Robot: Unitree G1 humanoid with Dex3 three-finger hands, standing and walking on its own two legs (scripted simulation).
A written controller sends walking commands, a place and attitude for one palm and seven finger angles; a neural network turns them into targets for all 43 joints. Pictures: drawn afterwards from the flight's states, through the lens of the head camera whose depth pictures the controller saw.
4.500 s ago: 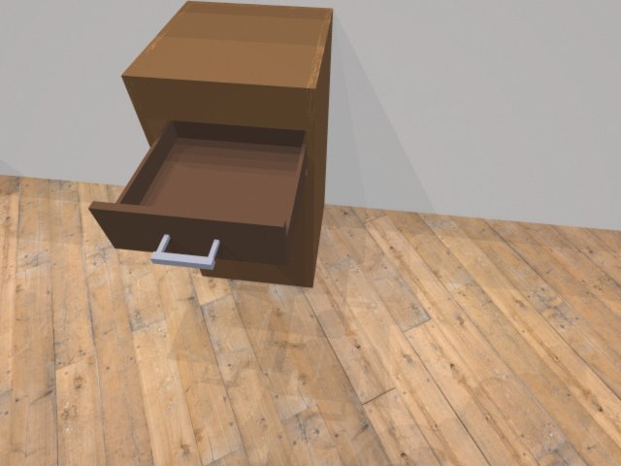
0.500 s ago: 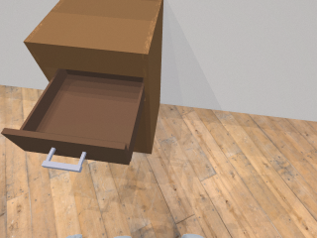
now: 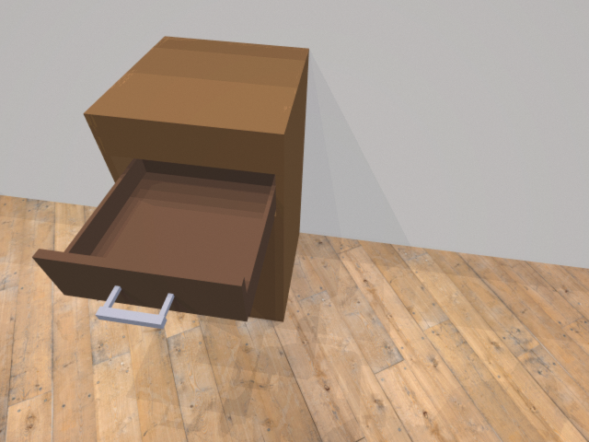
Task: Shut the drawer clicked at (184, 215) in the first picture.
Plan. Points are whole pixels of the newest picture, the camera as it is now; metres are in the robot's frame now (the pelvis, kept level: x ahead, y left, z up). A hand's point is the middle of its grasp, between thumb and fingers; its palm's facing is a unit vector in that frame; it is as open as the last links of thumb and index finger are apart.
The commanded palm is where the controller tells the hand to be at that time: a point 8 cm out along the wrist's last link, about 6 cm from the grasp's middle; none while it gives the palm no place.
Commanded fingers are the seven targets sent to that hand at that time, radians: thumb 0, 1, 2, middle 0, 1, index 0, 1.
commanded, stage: come to a stop and stand still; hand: left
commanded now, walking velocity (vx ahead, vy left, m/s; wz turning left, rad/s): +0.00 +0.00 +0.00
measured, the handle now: (136, 307) +0.36 +0.32 -0.12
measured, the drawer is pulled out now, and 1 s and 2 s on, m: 0.30 0.30 0.30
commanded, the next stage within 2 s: look again from close up in 0.24 s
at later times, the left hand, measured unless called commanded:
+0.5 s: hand out of the picture -0.03 +0.16 -0.17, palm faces +0.01 -0.99 -0.16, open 7.4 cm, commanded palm none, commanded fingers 0.00 0.90 0.90 -0.20 -0.30 -0.20 -0.30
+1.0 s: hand out of the picture -0.03 +0.17 -0.17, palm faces +0.00 -0.99 -0.16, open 7.4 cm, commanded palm none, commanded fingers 0.00 0.90 0.90 -0.20 -0.30 -0.20 -0.30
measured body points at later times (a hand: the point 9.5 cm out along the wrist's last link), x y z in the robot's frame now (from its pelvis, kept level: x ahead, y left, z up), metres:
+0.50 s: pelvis -0.01 +0.00 +0.01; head -0.01 +0.01 +0.46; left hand -0.03 +0.21 -0.16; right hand -0.04 -0.21 -0.15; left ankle +0.05 +0.09 -0.73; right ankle -0.01 -0.12 -0.73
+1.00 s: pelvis +0.00 +0.01 +0.01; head +0.00 +0.02 +0.46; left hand -0.03 +0.22 -0.16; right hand -0.01 -0.21 -0.15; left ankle +0.05 +0.09 -0.73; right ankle -0.01 -0.12 -0.73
